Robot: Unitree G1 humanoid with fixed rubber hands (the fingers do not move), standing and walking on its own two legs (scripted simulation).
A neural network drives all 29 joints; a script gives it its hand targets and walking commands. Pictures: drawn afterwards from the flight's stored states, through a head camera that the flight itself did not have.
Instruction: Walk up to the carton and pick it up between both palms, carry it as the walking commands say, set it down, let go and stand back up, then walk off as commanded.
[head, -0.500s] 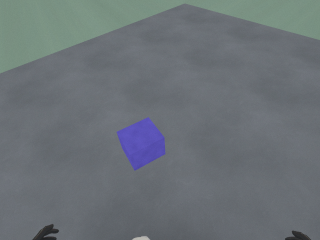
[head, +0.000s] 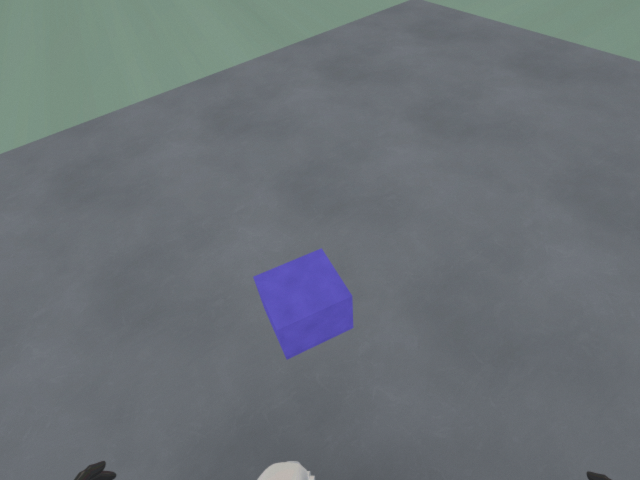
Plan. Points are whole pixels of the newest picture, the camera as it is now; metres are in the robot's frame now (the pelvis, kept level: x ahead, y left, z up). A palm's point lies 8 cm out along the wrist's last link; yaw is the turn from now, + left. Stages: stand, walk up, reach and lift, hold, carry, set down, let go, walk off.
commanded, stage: walk up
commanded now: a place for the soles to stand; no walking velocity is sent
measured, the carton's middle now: (304, 303) +0.77 +0.13 -0.65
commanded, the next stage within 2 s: none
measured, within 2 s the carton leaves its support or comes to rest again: neither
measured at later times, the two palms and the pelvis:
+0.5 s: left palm (81, 462) +0.18 +0.35 -0.07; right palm (586, 427) +0.21 -0.32 -0.11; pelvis +0.11 +0.00 -0.01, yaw +4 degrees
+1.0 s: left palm (68, 414) +0.24 +0.40 -0.08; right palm (518, 349) +0.32 -0.27 -0.10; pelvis +0.21 +0.04 -0.01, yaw +8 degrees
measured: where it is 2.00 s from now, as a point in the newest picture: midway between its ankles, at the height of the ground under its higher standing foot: (327, 470)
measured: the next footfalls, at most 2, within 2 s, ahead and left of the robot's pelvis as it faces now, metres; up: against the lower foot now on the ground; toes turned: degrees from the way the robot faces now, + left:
left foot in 0.16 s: +0.15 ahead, +0.14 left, +0.00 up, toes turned -1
right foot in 0.42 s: +0.22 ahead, -0.13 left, +0.00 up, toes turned -3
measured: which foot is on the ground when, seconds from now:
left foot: up 0.00-0.14, down 0.16-0.42, up 0.44-0.74, down 0.76-1.00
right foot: down 0.00-0.16, up 0.18-0.40, down 0.42-0.76, up 0.78-1.00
